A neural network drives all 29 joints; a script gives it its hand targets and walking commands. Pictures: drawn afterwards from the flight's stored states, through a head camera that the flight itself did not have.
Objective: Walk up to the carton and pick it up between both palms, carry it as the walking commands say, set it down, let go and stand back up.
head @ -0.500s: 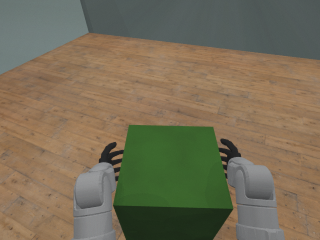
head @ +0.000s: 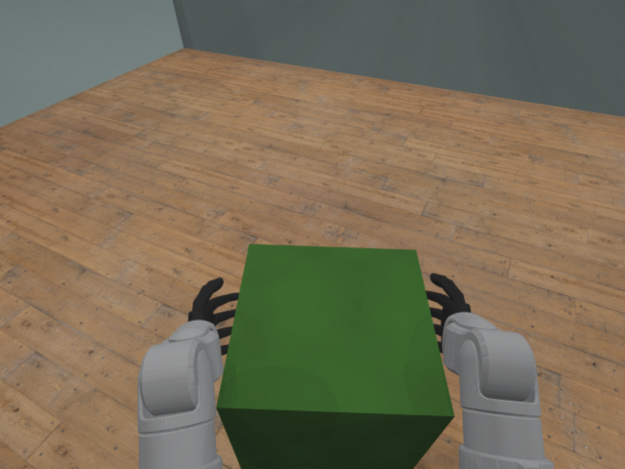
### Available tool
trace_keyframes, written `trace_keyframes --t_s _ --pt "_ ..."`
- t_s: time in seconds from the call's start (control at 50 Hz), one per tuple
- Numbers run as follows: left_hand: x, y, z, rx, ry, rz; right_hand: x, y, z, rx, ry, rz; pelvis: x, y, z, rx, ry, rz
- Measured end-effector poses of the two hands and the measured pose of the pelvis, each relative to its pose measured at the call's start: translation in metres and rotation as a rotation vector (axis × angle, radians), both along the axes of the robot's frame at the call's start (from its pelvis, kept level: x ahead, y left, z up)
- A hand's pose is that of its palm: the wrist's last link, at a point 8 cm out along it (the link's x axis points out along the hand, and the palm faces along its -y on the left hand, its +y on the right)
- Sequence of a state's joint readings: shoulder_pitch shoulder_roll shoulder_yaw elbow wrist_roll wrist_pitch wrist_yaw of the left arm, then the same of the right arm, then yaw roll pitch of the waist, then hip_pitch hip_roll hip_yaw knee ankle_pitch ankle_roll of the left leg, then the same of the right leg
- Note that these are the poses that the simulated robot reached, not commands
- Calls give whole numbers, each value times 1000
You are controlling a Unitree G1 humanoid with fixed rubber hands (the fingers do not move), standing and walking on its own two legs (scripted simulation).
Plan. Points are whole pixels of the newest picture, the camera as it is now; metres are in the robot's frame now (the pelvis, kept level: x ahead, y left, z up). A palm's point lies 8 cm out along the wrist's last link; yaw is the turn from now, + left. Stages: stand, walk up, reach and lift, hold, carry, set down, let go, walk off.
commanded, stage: carry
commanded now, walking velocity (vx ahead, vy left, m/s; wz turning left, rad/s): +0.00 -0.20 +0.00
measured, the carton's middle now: (327, 368) +0.26 +0.00 +0.02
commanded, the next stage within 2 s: none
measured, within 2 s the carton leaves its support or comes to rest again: neither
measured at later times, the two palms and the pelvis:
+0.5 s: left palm (271, 402) +0.19 +0.06 +0.09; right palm (549, 379) +0.21 -0.24 +0.08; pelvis -0.06 -0.09 +0.00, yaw +2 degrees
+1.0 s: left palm out of the picture +0.12 -0.03 +0.09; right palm out of the picture +0.15 -0.32 +0.08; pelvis -0.13 -0.19 +0.00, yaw +4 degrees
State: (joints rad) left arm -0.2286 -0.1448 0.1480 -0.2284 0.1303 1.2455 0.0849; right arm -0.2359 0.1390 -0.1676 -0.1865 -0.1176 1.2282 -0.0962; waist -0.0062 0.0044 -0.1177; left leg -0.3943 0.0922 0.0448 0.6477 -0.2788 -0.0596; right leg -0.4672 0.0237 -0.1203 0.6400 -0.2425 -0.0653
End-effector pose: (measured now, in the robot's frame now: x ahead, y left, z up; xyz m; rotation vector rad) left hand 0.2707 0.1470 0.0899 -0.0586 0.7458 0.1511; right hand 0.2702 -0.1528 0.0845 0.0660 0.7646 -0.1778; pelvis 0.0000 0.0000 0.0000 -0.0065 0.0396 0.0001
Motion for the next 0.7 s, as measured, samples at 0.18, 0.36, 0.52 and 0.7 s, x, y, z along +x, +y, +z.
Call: trace_keyframes --t_s 0.18,0.36,0.52,0.7 --pt "-23 -46 2 18 -21 -11 -25 -46 -3 20 -21 -12 -20 -43 -4 16 -20 -30" --pt "-49 -76 6 29 -13 5 -47 -76 -2 27 -13 8 -45 -76 1 31 -5 29" --pt "-81 -87 -2 4 2 42 -67 -87 -1 -1 2 49 -66 -99 2 17 -7 35" --pt "-93 -151 2 25 -13 3 -90 -151 -4 19 -12 13 -83 -152 0 36 -21 13"
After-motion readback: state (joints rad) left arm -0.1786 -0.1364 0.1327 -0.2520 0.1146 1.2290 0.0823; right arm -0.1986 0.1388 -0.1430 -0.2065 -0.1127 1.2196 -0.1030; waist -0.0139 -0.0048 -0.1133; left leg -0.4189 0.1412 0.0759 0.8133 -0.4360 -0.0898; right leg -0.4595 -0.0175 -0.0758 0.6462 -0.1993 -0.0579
